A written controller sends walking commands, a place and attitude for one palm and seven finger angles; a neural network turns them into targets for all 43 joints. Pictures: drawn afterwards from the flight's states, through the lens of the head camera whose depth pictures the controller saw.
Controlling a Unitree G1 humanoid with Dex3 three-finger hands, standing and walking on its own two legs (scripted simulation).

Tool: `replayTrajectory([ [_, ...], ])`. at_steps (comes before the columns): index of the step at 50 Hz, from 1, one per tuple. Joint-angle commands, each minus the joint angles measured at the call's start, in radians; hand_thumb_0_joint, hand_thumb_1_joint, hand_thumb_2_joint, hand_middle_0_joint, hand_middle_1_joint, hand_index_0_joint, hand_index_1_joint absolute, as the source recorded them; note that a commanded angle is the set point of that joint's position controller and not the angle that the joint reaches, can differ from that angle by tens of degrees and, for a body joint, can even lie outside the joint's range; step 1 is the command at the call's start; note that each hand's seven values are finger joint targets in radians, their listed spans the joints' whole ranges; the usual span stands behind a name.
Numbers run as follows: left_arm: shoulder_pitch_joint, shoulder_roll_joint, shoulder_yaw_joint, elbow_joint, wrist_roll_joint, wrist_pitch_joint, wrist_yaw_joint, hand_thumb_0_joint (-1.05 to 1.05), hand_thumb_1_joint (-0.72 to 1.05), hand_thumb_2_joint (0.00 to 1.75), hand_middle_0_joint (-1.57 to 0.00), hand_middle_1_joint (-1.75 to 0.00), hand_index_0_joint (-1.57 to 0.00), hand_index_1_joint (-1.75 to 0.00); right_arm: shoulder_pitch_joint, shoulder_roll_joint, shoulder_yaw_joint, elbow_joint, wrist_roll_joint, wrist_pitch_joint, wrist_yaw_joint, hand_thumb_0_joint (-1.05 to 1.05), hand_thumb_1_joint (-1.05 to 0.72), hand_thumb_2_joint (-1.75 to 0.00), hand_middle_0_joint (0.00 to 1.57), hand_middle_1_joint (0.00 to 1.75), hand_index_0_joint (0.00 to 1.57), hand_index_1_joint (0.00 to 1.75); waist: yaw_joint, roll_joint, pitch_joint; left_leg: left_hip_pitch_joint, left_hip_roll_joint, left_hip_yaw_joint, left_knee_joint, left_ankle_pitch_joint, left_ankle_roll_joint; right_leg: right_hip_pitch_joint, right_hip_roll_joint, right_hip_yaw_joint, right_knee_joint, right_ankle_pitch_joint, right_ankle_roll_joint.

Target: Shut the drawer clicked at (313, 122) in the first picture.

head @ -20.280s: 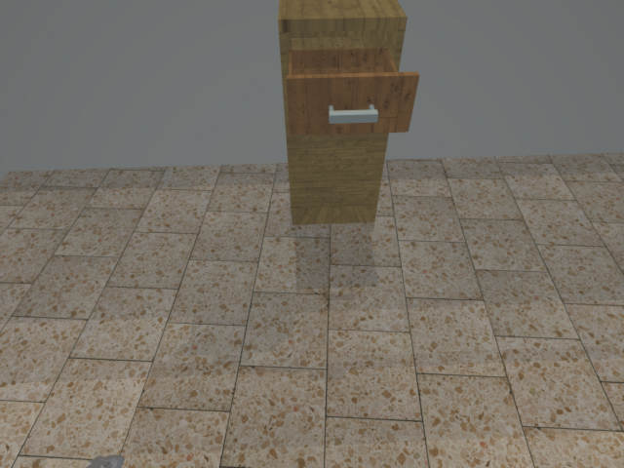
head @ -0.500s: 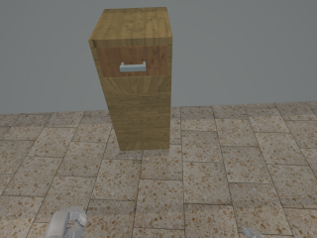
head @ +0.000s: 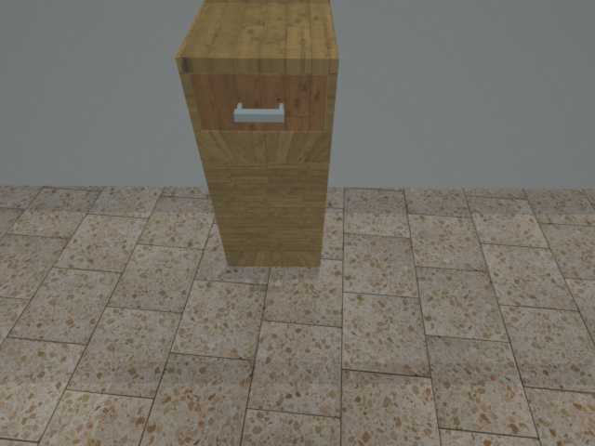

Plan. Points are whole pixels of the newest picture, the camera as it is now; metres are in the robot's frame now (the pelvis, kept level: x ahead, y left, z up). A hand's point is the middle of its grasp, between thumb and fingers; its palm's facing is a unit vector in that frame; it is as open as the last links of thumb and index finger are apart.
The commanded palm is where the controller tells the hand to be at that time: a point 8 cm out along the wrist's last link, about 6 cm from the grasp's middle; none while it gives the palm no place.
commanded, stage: let the arm hang, fingers relaxed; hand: left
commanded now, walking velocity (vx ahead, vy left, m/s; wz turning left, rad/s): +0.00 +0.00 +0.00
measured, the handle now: (260, 111) +0.86 +0.15 -0.03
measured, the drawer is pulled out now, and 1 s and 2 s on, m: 0.00 0.00 0.00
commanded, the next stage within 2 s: look to check the result in 0.42 s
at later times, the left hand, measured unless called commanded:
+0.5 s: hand out of the picture -0.01 +0.16 -0.17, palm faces +0.03 -0.98 -0.18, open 7.4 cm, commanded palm none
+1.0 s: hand out of the picture +0.02 +0.14 -0.17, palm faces +0.02 -0.98 -0.17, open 7.4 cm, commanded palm none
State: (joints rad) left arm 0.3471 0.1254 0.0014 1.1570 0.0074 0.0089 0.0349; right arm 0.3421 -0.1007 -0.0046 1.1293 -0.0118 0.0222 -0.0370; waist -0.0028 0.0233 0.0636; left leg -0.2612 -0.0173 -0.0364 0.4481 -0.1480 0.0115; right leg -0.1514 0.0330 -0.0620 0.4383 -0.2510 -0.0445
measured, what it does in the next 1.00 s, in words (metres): stands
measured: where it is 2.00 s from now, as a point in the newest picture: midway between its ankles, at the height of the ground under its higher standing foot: outside the picture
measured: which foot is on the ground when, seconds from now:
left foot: down 0.00-1.00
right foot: down 0.00-1.00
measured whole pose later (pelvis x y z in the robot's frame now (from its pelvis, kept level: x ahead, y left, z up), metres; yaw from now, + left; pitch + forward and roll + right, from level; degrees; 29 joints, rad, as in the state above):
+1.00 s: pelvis +0.03 -0.01 +0.00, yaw -2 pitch -2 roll +0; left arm 0.31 0.10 0.00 1.14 0.01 -0.01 0.05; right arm 0.29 -0.11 -0.01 1.14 -0.01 0.00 -0.05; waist -0.01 0.01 0.05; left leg -0.21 -0.01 -0.01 0.43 -0.20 0.00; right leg -0.11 0.04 -0.03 0.42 -0.29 -0.05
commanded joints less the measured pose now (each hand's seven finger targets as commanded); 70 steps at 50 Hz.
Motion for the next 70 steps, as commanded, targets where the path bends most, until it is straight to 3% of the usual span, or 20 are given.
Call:
replayTrajectory([
  [1,0.063,0.084,0.023,-0.024,-0.001,-0.014,0.006,0.0,0.9,0.9,-0.2,-0.3,-0.2,-0.3,0.065,-0.08,-0.019,-0.017,-0.005,-0.013,-0.007,0.0,-0.9,-0.9,0.2,0.3,0.2,0.3,0.001,-0.011,0.047,0.015,0.084,-0.077,-0.084,-0.059,0.035,-0.105,-0.116,0.114,-0.135,-0.098,-0.032],
  [4,0.062,0.071,0.027,-0.024,0.001,-0.011,0.007,0.0,0.9,0.9,-0.2,-0.3,-0.2,-0.3,0.067,-0.072,-0.021,-0.015,-0.008,-0.013,-0.008,0.0,-0.9,-0.9,0.2,0.3,0.2,0.3,0.0,-0.001,0.079,-0.015,0.085,-0.089,-0.106,-0.118,0.037,-0.121,-0.108,0.113,-0.126,-0.122,-0.029],
  [7,0.068,0.065,0.029,-0.026,0.002,-0.012,0.007,0.0,0.9,0.9,-0.2,-0.3,-0.2,-0.3,0.064,-0.068,-0.023,-0.02,-0.008,-0.017,-0.009,0.0,-0.9,-0.9,0.2,0.3,0.2,0.3,0.005,0.008,0.068,-0.025,0.089,-0.097,-0.117,-0.132,0.042,-0.106,-0.105,0.111,-0.115,-0.102,-0.027],
  [21,0.052,0.067,0.03,-0.036,0.001,-0.022,0.009,0.0,0.9,0.9,-0.2,-0.3,-0.2,-0.3,0.061,-0.069,-0.025,-0.02,-0.004,-0.023,-0.009,0.0,-0.9,-0.9,0.2,0.3,0.2,0.3,-0.001,-0.031,0.047,0.026,0.085,-0.065,-0.082,-0.018,0.034,-0.094,-0.116,0.121,-0.123,-0.034,-0.025],
  [26,0.053,0.069,0.027,-0.032,-0.002,-0.024,0.011,0.0,0.9,0.9,-0.2,-0.3,-0.2,-0.3,0.055,-0.075,-0.023,-0.015,-0.003,-0.023,-0.01,0.0,-0.9,-0.9,0.2,0.3,0.2,0.3,-0.003,-0.015,0.032,0.058,0.087,-0.056,-0.065,0.036,0.032,-0.086,-0.12,0.125,-0.124,0.006,-0.026],
  [46,0.061,0.066,0.022,-0.026,-0.003,-0.028,0.016,0.0,0.9,0.9,-0.2,-0.3,-0.2,-0.3,0.036,-0.075,-0.018,-0.001,-0.001,-0.023,-0.013,0.0,-0.9,-0.9,0.2,0.3,0.2,0.3,-0.002,-0.034,0.036,0.082,0.093,-0.037,-0.057,0.092,0.029,-0.053,-0.12,0.128,-0.126,0.114,-0.014],
  [50,0.058,0.067,0.024,-0.026,-0.005,-0.027,0.014,0.0,0.9,0.9,-0.2,-0.3,-0.2,-0.3,0.036,-0.076,-0.015,0.002,-0.002,-0.026,-0.014,0.0,-0.9,-0.9,0.2,0.3,0.2,0.3,-0.001,-0.011,0.033,0.085,0.095,-0.039,-0.064,0.098,0.03,-0.041,-0.119,0.127,-0.125,0.118,-0.015],
  [56,0.062,0.067,0.023,-0.026,-0.003,-0.029,0.016,0.0,0.9,0.9,-0.2,-0.3,-0.2,-0.3,0.033,-0.079,-0.018,0.001,0.0,-0.026,-0.016,0.0,-0.9,-0.9,0.2,0.3,0.2,0.3,-0.001,-0.035,0.028,0.1,0.098,-0.031,-0.057,0.11,0.029,-0.038,-0.119,0.128,-0.124,0.159,-0.012],
  [70,0.067,0.07,0.022,-0.026,-0.005,-0.028,0.015,0.0,0.9,0.9,-0.2,-0.3,-0.2,-0.3,0.036,-0.077,-0.016,0.007,-0.001,-0.024,-0.015,0.0,-0.9,-0.9,0.2,0.3,0.2,0.3,0.0,-0.019,0.054,0.095,0.097,-0.028,-0.068,0.079,0.027,-0.048,-0.118,0.134,-0.137,0.118,-0.012],
])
